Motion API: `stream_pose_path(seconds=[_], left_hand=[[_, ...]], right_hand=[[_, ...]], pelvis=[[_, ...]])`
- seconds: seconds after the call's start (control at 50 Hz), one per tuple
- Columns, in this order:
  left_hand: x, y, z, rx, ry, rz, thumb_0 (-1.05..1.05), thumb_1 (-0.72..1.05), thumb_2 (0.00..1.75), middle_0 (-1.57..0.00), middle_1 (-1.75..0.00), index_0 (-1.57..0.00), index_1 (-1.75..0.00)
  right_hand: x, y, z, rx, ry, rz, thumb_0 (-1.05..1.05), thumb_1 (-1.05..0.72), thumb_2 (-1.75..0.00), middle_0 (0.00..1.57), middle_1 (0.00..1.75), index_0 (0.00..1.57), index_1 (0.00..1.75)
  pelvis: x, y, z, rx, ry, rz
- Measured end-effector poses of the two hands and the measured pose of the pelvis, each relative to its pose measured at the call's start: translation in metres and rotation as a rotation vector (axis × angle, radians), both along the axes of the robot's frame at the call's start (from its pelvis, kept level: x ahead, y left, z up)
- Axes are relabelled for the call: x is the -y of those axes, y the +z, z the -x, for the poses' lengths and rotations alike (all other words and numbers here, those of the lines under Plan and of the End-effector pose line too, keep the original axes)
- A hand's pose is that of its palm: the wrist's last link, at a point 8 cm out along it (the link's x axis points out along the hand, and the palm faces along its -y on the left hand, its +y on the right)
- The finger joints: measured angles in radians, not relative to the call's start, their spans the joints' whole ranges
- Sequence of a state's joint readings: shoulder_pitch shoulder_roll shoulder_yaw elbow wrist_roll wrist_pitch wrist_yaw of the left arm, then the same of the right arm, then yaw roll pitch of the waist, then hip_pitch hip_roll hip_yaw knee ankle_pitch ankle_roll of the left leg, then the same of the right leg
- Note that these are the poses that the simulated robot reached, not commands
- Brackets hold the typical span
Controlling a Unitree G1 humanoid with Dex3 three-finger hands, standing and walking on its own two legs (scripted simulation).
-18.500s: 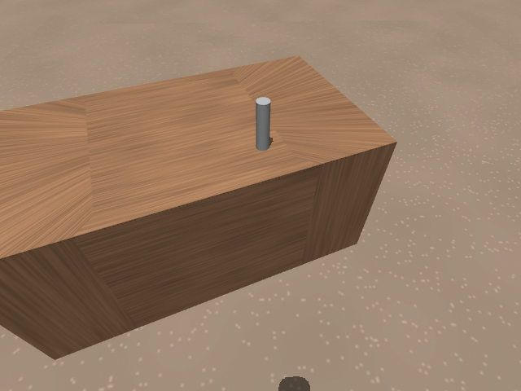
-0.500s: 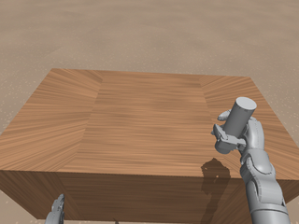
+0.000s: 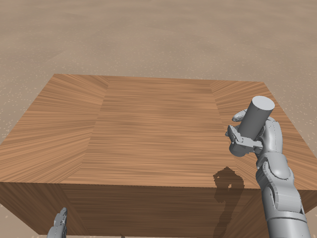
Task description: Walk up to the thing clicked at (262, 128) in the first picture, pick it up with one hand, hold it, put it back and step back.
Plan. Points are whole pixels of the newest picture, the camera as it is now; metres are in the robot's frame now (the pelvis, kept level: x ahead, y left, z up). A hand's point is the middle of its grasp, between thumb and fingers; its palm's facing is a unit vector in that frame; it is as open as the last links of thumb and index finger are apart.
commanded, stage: crouch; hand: right
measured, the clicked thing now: (248, 129) +0.34 -0.19 +0.16
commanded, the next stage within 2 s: lower in 1.20 s
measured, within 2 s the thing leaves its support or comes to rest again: neither
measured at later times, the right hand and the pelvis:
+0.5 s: hand (227, 132) +0.42 -0.19 +0.06, palm faces +0.14 +0.99 +0.02, open 5.6 cm; pelvis -0.01 +0.00 -0.02, yaw +1 degrees
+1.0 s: hand (225, 130) +0.47 -0.20 +0.01, palm faces +0.14 +0.99 +0.01, open 5.6 cm; pelvis -0.02 -0.02 -0.05, yaw +2 degrees
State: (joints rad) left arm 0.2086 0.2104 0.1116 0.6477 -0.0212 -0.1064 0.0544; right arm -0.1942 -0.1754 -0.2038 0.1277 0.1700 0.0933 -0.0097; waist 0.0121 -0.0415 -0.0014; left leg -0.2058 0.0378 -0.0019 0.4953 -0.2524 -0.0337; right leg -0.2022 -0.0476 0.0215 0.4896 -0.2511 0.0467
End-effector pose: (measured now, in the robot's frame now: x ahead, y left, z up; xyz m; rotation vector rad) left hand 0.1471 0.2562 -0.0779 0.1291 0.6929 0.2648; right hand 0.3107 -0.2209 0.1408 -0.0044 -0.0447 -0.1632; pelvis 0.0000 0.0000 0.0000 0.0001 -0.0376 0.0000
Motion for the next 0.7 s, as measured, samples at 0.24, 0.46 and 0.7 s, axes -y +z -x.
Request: stream_pose_path(seconds=[0.24,0.46,0.7], left_hand=[[-0.006,0.003,0.005,0.009,0.011,-0.017,-0.01,-0.55,0.06,-0.06,-0.05,-0.05,-0.05],[-0.016,-0.001,0.028,-0.046,0.039,-0.098,-0.01,-0.56,0.07,-0.06,-0.05,-0.05,-0.05],[0.005,0.000,0.023,0.005,0.012,-0.104,-0.01,-0.56,0.07,-0.07,-0.06,-0.06,-0.06]], right_hand=[[0.007,-0.046,-0.024,-0.131,-0.008,-0.039,-0.01,-0.09,-1.19,1.01,1.16,1.00,1.17],[0.014,-0.077,-0.071,-0.111,0.017,-0.037,-0.01,-0.10,-1.19,1.01,1.15,1.01,1.17],[0.027,-0.100,-0.098,-0.099,0.012,-0.037,-0.01,-0.10,-1.19,1.01,1.15,1.01,1.17]], pelvis=[[-0.003,-0.003,0.005,-0.035,0.001,0.003],[0.002,-0.015,0.012,-0.131,0.018,-0.003],[0.010,-0.029,0.012,-0.209,0.023,-0.010]])
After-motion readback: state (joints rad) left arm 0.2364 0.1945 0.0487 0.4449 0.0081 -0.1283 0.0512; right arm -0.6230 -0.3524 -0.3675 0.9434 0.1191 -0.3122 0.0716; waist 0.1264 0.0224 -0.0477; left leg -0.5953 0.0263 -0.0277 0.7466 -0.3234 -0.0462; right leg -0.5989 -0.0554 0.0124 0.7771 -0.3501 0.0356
